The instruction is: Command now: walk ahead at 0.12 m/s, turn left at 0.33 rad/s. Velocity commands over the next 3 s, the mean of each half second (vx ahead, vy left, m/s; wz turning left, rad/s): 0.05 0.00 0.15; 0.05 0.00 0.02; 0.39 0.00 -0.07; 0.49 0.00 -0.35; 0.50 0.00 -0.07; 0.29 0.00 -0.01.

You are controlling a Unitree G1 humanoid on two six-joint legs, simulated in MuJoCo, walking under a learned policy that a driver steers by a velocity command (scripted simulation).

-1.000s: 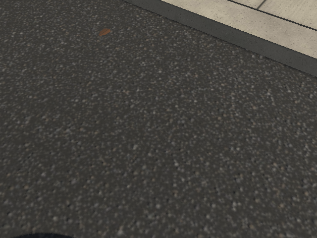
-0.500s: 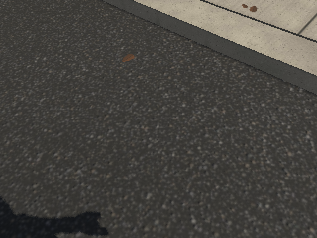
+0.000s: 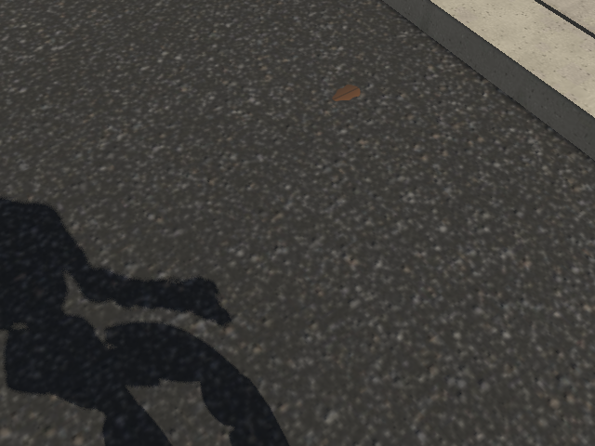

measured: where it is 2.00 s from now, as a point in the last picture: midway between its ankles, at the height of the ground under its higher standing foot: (325, 342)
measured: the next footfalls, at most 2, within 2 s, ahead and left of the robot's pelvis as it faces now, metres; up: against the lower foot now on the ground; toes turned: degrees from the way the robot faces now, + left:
right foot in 0.22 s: +0.14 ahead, -0.17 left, +0.00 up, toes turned +4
right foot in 1.56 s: +0.52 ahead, -0.15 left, +0.00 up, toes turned -4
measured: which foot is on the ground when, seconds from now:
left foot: down 0.00-1.00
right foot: up 0.00-0.20, down 0.22-1.00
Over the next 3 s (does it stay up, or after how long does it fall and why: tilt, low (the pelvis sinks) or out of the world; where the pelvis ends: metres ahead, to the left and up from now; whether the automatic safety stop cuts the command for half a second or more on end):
stays up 1.06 -0.20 0.01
